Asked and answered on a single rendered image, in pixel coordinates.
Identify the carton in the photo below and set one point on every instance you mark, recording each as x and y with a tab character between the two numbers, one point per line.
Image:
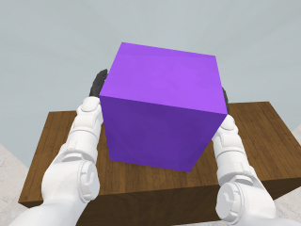
161	107

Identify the right robot upper arm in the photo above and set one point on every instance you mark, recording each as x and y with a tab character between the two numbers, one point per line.
243	205

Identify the right robot forearm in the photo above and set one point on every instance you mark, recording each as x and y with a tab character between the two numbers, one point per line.
230	156

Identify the pedestal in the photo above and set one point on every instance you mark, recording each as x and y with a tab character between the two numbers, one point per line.
138	195

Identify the robot left hand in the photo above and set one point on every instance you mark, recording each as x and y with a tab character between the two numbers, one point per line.
97	84

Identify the left robot forearm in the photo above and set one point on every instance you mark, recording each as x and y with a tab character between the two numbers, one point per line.
84	135

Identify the left robot upper arm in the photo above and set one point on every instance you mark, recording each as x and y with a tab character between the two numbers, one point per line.
67	188

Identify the robot right hand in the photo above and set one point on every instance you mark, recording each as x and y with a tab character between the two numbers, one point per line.
226	101

